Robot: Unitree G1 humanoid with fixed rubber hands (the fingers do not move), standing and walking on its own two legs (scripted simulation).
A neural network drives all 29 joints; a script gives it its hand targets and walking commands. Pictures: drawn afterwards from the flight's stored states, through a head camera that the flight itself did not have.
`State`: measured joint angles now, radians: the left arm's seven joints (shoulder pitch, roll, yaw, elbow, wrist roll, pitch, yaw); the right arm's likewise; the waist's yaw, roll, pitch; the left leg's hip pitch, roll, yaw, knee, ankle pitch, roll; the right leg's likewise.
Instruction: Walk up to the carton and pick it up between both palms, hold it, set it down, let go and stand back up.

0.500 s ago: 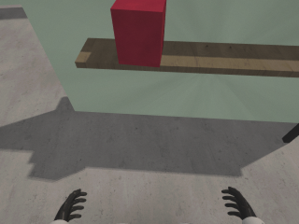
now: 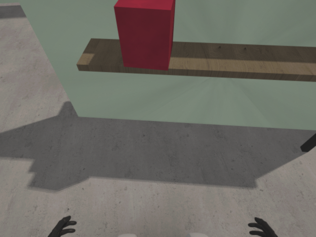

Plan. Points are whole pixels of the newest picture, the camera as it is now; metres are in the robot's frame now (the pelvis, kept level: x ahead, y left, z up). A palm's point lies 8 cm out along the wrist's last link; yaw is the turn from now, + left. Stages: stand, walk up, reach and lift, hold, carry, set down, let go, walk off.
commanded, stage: stand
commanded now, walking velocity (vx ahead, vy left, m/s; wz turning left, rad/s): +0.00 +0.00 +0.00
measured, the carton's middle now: (148, 29) +0.88 +0.05 +0.07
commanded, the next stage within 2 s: walk up in 1.62 s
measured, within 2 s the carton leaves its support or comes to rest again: neither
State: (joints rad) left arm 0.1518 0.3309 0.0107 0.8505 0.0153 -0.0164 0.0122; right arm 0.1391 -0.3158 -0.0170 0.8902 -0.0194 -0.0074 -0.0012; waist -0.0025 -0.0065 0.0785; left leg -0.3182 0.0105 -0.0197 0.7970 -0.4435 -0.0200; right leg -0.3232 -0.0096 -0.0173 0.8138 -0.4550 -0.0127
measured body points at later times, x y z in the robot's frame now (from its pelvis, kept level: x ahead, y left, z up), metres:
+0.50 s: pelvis +0.00 -0.01 +0.02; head +0.01 -0.01 +0.47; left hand +0.11 +0.28 -0.10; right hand +0.09 -0.30 -0.11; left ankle -0.01 +0.14 -0.71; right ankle -0.01 -0.11 -0.71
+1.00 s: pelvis -0.01 +0.00 +0.04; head -0.01 +0.00 +0.49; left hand +0.08 +0.29 -0.09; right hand +0.08 -0.29 -0.10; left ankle -0.01 +0.14 -0.71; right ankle -0.01 -0.11 -0.71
